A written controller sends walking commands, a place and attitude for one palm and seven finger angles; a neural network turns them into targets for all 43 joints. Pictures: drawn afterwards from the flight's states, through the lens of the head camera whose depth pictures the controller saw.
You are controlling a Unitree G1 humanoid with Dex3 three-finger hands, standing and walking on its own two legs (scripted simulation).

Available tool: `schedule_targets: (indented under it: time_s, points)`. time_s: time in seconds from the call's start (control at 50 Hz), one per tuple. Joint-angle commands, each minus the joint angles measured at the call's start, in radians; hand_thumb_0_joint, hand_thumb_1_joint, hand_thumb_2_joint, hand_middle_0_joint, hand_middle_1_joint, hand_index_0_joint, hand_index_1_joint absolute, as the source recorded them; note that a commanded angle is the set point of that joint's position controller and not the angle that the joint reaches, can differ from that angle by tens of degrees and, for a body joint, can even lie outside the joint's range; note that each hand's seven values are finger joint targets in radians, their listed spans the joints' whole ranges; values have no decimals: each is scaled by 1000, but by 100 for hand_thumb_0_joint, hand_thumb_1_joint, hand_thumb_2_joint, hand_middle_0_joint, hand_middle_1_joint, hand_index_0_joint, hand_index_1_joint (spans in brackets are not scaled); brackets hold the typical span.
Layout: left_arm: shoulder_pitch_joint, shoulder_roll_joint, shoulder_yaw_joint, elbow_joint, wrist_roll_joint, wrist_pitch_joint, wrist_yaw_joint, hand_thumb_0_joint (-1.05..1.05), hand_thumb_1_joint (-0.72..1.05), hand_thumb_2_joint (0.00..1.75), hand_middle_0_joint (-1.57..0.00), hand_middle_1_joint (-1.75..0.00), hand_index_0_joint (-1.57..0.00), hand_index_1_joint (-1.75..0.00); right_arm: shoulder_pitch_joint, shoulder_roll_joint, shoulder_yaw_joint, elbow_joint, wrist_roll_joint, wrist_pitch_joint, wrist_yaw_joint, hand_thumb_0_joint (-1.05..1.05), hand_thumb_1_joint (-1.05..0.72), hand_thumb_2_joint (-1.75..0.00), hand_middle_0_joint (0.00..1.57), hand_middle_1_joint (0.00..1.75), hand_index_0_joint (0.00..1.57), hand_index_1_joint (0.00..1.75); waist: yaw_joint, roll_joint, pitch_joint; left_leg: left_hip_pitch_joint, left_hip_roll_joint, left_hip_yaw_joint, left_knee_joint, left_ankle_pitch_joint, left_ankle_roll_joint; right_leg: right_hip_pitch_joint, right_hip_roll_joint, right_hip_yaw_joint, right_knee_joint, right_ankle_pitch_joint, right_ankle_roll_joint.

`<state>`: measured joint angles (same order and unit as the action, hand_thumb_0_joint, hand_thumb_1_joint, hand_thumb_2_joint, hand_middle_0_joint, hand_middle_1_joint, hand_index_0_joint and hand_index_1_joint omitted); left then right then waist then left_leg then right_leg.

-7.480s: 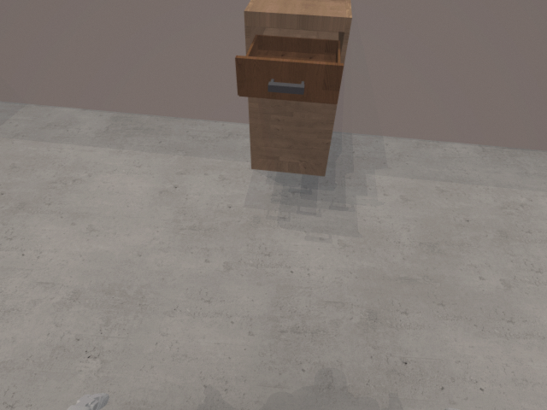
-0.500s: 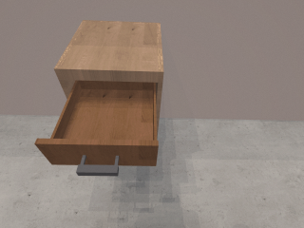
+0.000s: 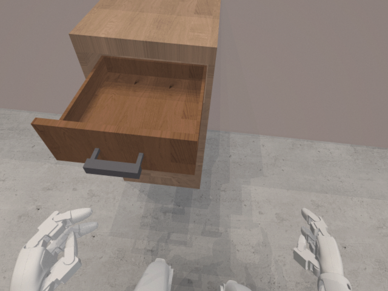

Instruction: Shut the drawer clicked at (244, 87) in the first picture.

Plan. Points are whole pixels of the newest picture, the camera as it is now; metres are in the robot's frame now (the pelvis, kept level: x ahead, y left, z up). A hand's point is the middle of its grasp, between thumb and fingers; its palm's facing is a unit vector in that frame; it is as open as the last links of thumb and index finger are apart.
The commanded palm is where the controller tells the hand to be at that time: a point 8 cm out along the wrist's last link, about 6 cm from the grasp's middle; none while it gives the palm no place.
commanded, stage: raise the hand and make a fist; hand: left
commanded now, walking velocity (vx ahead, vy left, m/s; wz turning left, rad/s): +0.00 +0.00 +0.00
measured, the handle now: (115, 161) +0.38 +0.23 +0.01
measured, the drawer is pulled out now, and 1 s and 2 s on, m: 0.30 0.30 0.30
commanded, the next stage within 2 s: bring the fist close to the handle in 1.36 s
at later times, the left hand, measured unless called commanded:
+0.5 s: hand (78, 239) +0.18 +0.22 +0.07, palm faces +0.03 -1.00 -0.03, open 3.2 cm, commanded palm +0.15 +0.27 +0.09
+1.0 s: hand (78, 232) +0.18 +0.20 +0.11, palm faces +0.03 -1.00 -0.01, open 3.3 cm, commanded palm +0.15 +0.25 +0.11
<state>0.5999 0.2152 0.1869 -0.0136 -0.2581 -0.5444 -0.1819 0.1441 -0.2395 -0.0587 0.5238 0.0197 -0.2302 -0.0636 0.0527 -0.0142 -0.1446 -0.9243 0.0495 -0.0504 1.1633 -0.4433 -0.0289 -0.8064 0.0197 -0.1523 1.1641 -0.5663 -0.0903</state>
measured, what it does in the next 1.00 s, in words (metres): shifts its weight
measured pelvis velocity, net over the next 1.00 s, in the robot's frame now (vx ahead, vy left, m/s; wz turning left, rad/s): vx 0.02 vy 0.06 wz -0.02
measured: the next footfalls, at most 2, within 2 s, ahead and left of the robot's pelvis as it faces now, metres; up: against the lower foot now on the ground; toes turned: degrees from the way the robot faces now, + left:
none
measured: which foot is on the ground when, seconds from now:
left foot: down 0.00-1.00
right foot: down 0.00-1.00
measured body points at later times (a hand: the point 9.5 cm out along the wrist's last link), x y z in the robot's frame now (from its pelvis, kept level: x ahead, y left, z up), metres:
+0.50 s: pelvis +0.02 +0.03 +0.02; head +0.08 +0.03 +0.47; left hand +0.18 +0.27 +0.07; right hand +0.18 -0.23 -0.06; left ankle +0.07 +0.14 -0.64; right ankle +0.01 -0.07 -0.64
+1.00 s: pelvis +0.02 +0.06 +0.02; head +0.04 +0.08 +0.47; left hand +0.17 +0.26 +0.12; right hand +0.22 -0.14 -0.02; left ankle +0.07 +0.14 -0.64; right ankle +0.01 -0.07 -0.64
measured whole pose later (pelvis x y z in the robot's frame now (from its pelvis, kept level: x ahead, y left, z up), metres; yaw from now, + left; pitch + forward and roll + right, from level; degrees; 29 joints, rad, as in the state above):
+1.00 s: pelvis +0.02 +0.06 +0.02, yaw -1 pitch +9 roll -3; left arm 0.73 0.19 -0.04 -0.43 -0.15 -0.30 -0.04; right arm 0.25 -0.19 0.04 0.39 0.03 -0.11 -0.02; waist 0.02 0.03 -0.14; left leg -0.81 0.01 0.01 1.08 -0.45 0.05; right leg -0.68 -0.01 -0.09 1.03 -0.52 0.00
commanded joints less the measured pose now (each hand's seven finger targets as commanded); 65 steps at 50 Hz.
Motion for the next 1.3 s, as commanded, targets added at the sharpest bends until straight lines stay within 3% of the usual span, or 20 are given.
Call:
schedule_targets:
  time_s: [0.0, 0.08, 0.12, 0.16, 0.2, 0.24, 0.3, 0.4, 0.48, 0.54, 0.6, 0.66, 0.74, 0.8, 0.9, 0.94, 1.02, 1.08, 1.2, 1.28]
  points:
    - [-296, 129, -20, -264, -41, -153, -102, 0, 90, 90, -76, -91, -76, -91, 5, -102, 6, -66, 11, -85, -18, 0, -90, -90, 20, 30, 20, 30, -153, 61, -45, 57, -26, 24, -31, -2, 70, -34, -34, 305, -366, -74, 86]
    - [-205, 185, 42, -55, -72, 104, -227, 0, 90, 90, -84, -99, -84, -99, -19, -124, 10, -91, 44, -65, -41, 0, -90, -90, 20, 30, 20, 30, -99, -40, -64, 5, -39, 17, -61, -15, 74, 98, -76, 369, -432, -73, 125]
    - [-136, 199, 107, -76, -93, 228, -226, 0, 90, 90, -88, -104, -88, -104, -28, -118, 12, -130, 49, -40, -41, 0, -90, -90, 20, 30, 20, 30, -44, -34, -148, 56, -53, 14, -106, 43, 73, 223, -97, 374, -442, 28, 143]
    - [-71, 219, 207, -158, -118, 283, -171, 0, 90, 90, -92, -108, -92, -108, -43, -90, 3, -143, 43, -17, -41, 0, -90, -90, 20, 30, 20, 30, -1, -58, -221, 98, -55, 12, -138, 113, 66, 318, -108, 353, -419, 180, 159]
    - [-28, 198, 255, -195, -126, 256, -91, 0, 90, 90, -96, -112, -96, -112, -45, -63, -3, -123, 31, -7, -35, 0, -90, -90, 20, 30, 20, 30, 20, -74, -221, 133, -46, 3, -164, 182, 57, 345, -91, 305, -378, 362, 162]
    - [13, 159, 232, -257, -108, 181, -38, 0, 90, 90, -100, -117, -100, -117, -15, -45, -14, -105, 23, -5, -21, 0, -90, -90, 20, 30, 20, 30, 15, -37, -206, 170, -43, 16, -189, 244, 50, 332, -71, 251, -327, 513, 144]
    - [61, 117, 155, -263, -57, 70, -26, 0, 90, 90, -106, -123, -106, -123, -9, -46, -29, -82, 11, -16, -6, 0, -90, -90, 20, 30, 20, 30, -7, -32, -166, 192, -45, 23, -195, 291, 53, 269, -53, 206, -290, 583, 134]
    - [48, 27, -18, -225, -53, 2, -126, 0, 90, 90, -116, -134, -116, -134, -5, -92, -29, -88, 22, -56, 2, 0, -90, -90, 20, 30, 20, 30, -85, -19, -72, 192, -44, 11, -182, 185, 68, 94, -35, 175, -317, 312, 112]
    - [1, 73, -26, -419, -58, -19, -117, 0, 90, 90, -124, -143, -124, -143, 18, -110, -27, -121, 19, -90, -3, 0, -90, -90, 20, 30, 20, 30, -63, 76, -218, 294, -40, 3, -214, 181, 74, 90, -13, 126, -289, 204, 75]
    - [52, 64, -43, -504, -19, -10, -25, 0, 90, 90, -130, -149, -130, -149, 15, -93, -19, -141, 10, -78, 3, 0, -90, -90, 20, 30, 20, 30, -41, 108, -226, 346, -30, -15, -255, 184, 67, 59, 1, 74, -249, 188, 62]
    - [96, 49, -48, -473, 19, 46, 48, 0, 90, 90, -136, -156, -136, -156, 0, -89, -14, -162, 13, -36, 15, 0, -90, -90, 20, 30, 20, 30, -35, 106, -161, 329, -23, -34, -292, 128, 59, 53, 7, 52, -251, 156, 62]
    - [132, -21, -150, -479, 50, 132, 67, 0, 90, 90, -140, -160, -140, -160, -5, -93, 1, -216, 18, 5, 26, 0, -90, -90, 20, 30, 20, 30, -48, 97, -113, 325, -16, -49, -327, 66, 54, 51, 5, 38, -257, 135, 65]
    - [145, -21, -206, -518, 81, 226, 70, 0, 90, 90, -140, -160, -140, -160, -3, -96, 16, -264, 21, 41, 29, 0, -90, -90, 20, 30, 20, 30, -57, 68, -73, 314, -15, -52, -346, 29, 57, 72, 6, 38, -283, 123, 67]
    - [114, 25, -179, -587, 95, 225, 101, 0, 90, 90, -140, -160, -140, -160, 4, -93, 26, -277, 13, 54, 27, 0, -90, -90, 20, 30, 20, 30, -52, 63, -55, 309, -15, -64, -356, 1, 55, 72, 11, 38, -282, 100, 63]
    - [117, 27, -171, -670, 99, 165, 148, 0, 90, 90, -140, -160, -140, -160, 22, -84, 33, -292, 4, 61, 36, 0, -90, -90, 20, 30, 20, 30, -45, 121, -68, 329, -13, -70, -349, -9, 45, 46, 16, 39, -257, 87, 58]
    - [123, -10, -216, -674, 97, 159, 149, 0, 90, 90, -140, -160, -140, -160, 32, -85, 39, -302, 6, 62, 45, 0, -90, -90, 20, 30, 20, 30, -56, 132, -65, 328, -12, -75, -353, -30, 44, 37, 15, 36, -253, 76, 58]
    - [181, -38, -239, -588, 102, 191, 128, 0, 90, 90, -140, -160, -140, -160, 33, -95, 31, -302, 14, 64, 45, 0, -90, -90, 20, 30, 20, 30, -65, 60, -53, 290, -17, -68, -343, -46, 50, 48, 15, 40, -272, 72, 63]
    - [192, 8, -191, -579, 95, 213, 115, 0, 90, 90, -140, -160, -140, -160, 29, -98, 23, -302, 20, 69, 37, 0, -90, -90, 20, 30, 20, 30, -54, 20, -76, 269, -24, -44, -331, -30, 53, 81, 13, 50, -290, 67, 65]
    - [205, 46, -125, -660, 74, 166, 151, 0, 90, 90, -140, -160, -140, -160, 29, -76, 19, -287, 16, 67, 29, 0, -90, -90, 20, 30, 20, 30, -32, 84, -106, 289, -29, -12, -304, 77, 56, 107, 16, 58, -290, 120, 59]
    - [199, 16, -142, -612, 57, 127, 140, 0, 90, 90, -140, -160, -140, -160, 33, -79, 15, -268, 17, 57, 34, 0, -90, -90, 20, 30, 20, 30, -56, 52, -72, 266, -32, -3, -278, 76, 58, 84, 16, 63, -297, 118, 65]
